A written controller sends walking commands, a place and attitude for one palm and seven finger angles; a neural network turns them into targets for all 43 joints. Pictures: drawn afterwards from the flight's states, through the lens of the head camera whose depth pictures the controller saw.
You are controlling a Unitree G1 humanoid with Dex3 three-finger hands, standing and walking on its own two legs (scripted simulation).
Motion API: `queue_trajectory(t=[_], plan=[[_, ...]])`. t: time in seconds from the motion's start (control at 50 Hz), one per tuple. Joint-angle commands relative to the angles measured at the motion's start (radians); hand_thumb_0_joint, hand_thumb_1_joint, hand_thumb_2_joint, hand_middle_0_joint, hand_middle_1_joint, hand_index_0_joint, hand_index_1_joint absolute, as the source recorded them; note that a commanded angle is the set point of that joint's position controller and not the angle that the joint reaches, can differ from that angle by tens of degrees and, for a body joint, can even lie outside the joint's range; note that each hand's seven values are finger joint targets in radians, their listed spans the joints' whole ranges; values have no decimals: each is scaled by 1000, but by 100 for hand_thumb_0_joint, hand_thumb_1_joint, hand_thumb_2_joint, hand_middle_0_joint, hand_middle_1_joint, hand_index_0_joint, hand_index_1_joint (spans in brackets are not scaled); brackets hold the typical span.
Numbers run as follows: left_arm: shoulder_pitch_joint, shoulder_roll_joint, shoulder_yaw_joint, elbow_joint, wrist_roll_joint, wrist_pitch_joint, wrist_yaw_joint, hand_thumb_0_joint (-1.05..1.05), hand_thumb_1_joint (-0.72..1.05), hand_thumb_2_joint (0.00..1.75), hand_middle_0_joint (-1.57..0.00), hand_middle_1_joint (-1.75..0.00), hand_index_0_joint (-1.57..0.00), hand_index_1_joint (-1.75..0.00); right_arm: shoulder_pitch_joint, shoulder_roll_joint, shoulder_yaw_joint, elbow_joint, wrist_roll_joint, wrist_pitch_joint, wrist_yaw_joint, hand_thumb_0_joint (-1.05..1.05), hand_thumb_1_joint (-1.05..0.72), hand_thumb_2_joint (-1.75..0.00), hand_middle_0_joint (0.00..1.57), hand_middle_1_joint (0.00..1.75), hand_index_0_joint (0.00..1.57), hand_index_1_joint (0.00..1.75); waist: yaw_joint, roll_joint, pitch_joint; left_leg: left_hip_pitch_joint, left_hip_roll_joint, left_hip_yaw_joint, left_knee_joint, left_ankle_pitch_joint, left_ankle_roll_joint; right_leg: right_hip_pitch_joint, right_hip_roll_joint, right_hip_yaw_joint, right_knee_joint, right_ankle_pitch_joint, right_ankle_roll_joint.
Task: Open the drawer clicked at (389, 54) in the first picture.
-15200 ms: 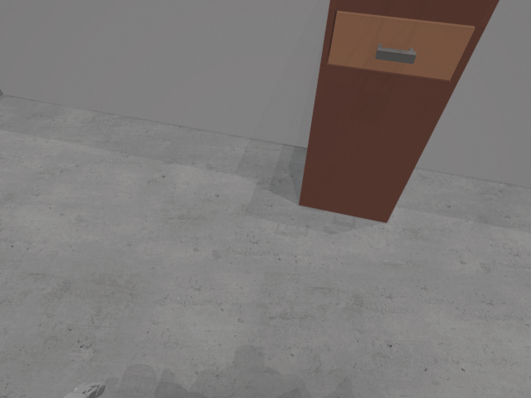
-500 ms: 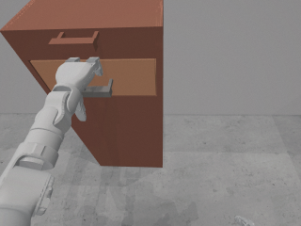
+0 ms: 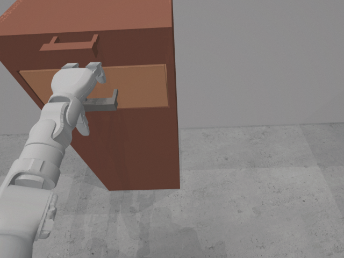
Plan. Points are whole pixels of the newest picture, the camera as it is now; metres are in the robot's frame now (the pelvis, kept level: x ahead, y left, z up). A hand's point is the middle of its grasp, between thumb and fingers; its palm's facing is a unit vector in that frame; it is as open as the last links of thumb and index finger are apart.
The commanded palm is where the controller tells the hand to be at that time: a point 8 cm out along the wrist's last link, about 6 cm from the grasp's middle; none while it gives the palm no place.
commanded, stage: move the hooked fingers above the handle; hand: left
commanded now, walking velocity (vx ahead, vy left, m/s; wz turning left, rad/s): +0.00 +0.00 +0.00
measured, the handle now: (98, 98) +0.52 +0.23 +0.05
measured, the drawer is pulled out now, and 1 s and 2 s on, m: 0.00 0.00 0.00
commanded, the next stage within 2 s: lower the fingers behind the handle in 0.44 s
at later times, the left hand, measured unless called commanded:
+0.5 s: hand (89, 93) +0.47 +0.22 +0.12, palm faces +0.00 +0.00 -1.00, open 13.8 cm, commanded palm +0.45 +0.23 +0.17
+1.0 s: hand (91, 104) +0.46 +0.22 +0.09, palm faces -0.05 -0.01 -1.00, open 13.7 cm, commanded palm +0.45 +0.24 +0.14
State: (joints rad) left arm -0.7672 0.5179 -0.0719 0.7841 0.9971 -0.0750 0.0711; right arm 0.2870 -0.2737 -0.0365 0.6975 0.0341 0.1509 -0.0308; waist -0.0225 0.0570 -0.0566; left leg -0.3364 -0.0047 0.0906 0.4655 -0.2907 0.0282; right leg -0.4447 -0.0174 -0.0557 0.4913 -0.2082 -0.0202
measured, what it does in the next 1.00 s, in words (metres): stands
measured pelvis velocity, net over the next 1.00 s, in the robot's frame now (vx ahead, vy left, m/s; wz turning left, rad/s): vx -0.01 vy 0.00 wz -0.01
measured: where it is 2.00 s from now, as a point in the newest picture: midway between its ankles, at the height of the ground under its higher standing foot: outside the picture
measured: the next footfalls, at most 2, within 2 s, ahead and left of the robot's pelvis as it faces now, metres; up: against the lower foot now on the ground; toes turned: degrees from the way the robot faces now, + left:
none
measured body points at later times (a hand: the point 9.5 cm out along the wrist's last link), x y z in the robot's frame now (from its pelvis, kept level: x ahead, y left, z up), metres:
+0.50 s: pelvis +0.00 +0.00 +0.00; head +0.06 -0.02 +0.44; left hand +0.46 +0.22 +0.17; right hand +0.07 -0.26 -0.14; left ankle -0.04 +0.10 -0.74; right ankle +0.02 -0.11 -0.74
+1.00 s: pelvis -0.01 +0.00 -0.01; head +0.06 -0.02 +0.44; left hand +0.46 +0.22 +0.14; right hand +0.06 -0.28 -0.14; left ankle -0.04 +0.10 -0.74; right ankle +0.02 -0.11 -0.74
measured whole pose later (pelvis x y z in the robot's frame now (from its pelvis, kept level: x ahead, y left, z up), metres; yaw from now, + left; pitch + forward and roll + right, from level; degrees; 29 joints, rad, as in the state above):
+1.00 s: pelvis -0.01 +0.00 -0.01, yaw +0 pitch +12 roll +1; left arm -0.82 0.53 -0.04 0.93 1.04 -0.11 0.12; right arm 0.29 -0.28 -0.03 0.66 0.02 0.12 -0.05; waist -0.06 0.04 -0.07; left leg -0.43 0.00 0.10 0.53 -0.31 0.03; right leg -0.53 -0.01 -0.05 0.54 -0.21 -0.02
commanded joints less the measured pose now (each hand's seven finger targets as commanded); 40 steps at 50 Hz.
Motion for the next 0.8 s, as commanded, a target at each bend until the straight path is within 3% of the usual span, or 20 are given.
queue_trajectory(t=[0.0,0.08,0.1,0.16,0.18,0.2,0.22,0.28,0.32,0.34,0.38,0.44,0.5,0.52,0.6,0.66,0.68,0.74,0.78], plan=[[-554,289,107,-219,2,-19,71,0,-50,30,-30,-120,-30,-120,-1,-129,-46,-101,-1,-40,-12,0,-90,-90,20,30,20,30,-7,-8,-416,76,-10,-57,-19,348,10,276,14,64,-11,275,-19],[-529,275,104,-158,-6,-7,76,0,-50,30,-30,-120,-30,-120,-6,-129,-44,-98,-2,-45,-11,0,-90,-90,20,30,20,30,-10,-31,-403,66,-11,-59,-18,352,6,278,14,59,-12,279,-19],[-531,236,67,-120,-8,3,71,0,-50,30,-30,-120,-30,-120,-7,-129,-39,-94,0,-44,-10,0,-90,-90,20,30,20,30,-20,-40,-358,50,-8,-60,-24,326,5,254,10,56,-17,264,-17],[-527,262,73,-59,-2,26,57,0,-50,30,-30,-120,-30,-120,-8,-139,-32,-96,3,-45,-15,0,-90,-90,20,30,20,30,-22,-59,-317,14,-11,-55,-35,261,8,236,9,56,-28,214,-14],[-546,263,71,-62,2,23,49,0,-50,30,-30,-120,-30,-120,-6,-142,-33,-100,3,-45,-18,0,-90,-90,20,30,20,30,-28,-87,-341,17,-10,-55,-30,270,10,252,8,59,-27,222,-13],[-556,262,63,-70,6,19,43,0,-50,30,-30,-120,-30,-120,-7,-138,-32,-107,4,-45,-19,0,-90,-90,20,30,20,30,-23,-55,-352,17,-12,-53,-28,269,9,253,6,61,-22,224,-13],[-575,255,57,-71,6,14,38,0,-50,30,-30,-120,-30,-120,2,-138,-33,-107,2,-46,-22,0,-90,-90,20,30,20,30,-32,-66,-358,25,-11,-56,-22,277,11,248,8,59,-20,234,-13],[-569,262,75,-102,-1,-18,26,0,-50,30,-30,-120,-30,-120,12,-136,-37,-117,-1,-46,-22,0,-90,-90,20,30,20,30,-24,-55,-406,51,-13,-62,-7,332,10,260,12,58,-6,269,-16],[-590,217,40,-99,-5,-27,31,0,-50,30,-30,-120,-30,-120,18,-130,-38,-112,-2,-47,-20,0,-90,-90,20,30,20,30,-36,-40,-372,58,-9,-65,-5,320,8,210,13,54,-8,249,-15],[-585,244,66,-96,-1,-30,38,0,-50,30,-30,-120,-30,-120,26,-134,-39,-108,-3,-47,-19,0,-90,-90,20,30,20,30,-31,-47,-370,56,-8,-70,-4,328,6,205,16,51,-5,248,-16],[-621,238,61,-113,2,-35,52,0,-50,30,-30,-120,-30,-120,30,-134,-39,-105,-5,-47,-16,0,-90,-90,20,30,20,30,-34,-38,-393,65,-7,-78,2,363,1,200,18,49,1,257,-20],[-622,290,104,-94,16,-18,83,0,-50,30,-30,-120,-30,-120,35,-134,-39,-97,-8,-45,-13,0,-90,-90,20,30,20,30,-22,-18,-417,49,-7,-71,5,376,-2,215,20,50,14,277,-20],[-598,291,111,-55,23,9,97,0,-50,30,-30,-120,-30,-120,36,-135,-40,-94,-9,-43,-9,0,-90,-90,20,30,20,30,-17,-26,-421,40,-3,-66,5,395,-2,230,21,48,17,294,-19],[-607,268,89,-62,23,17,96,0,-50,30,-30,-120,-30,-120,38,-135,-39,-94,-8,-42,-7,0,-90,-90,20,30,20,30,-21,-21,-432,48,-3,-69,6,402,-4,224,22,45,20,296,-18],[-568,235,61,18,27,51,84,0,-50,30,-30,-120,-30,-120,44,-142,-39,-85,-4,-36,-9,0,-90,-90,20,30,20,30,-39,-81,-363,14,-1,-60,-1,350,3,199,22,43,3,268,-13],[-527,260,77,55,36,63,76,0,-50,30,-30,-120,-30,-120,49,-145,-34,-88,-3,-33,-13,0,-90,-90,20,30,20,30,-26,-85,-356,-19,-8,-53,-6,309,6,215,21,45,3,250,-15],[-544,237,55,53,37,62,70,0,-50,30,-30,-120,-30,-120,46,-147,-33,-92,-3,-32,-14,0,-90,-90,20,30,20,30,-40,-94,-347,-20,-7,-54,-6,309,7,210,20,47,-2,252,-14],[-528,221,41,65,41,62,67,0,-50,30,-30,-120,-30,-120,50,-144,-33,-98,-3,-33,-15,0,-90,-90,20,30,20,30,-37,-84,-337,-30,-8,-48,-3,274,8,193,19,48,1,225,-12],[-514,222,48,74,39,57,63,0,-50,30,-30,-120,-30,-120,54,-147,-34,-105,-2,-34,-17,0,-90,-90,20,30,20,30,-40,-116,-335,-39,-6,-49,-2,269,12,201,19,50,-3,222,-13]])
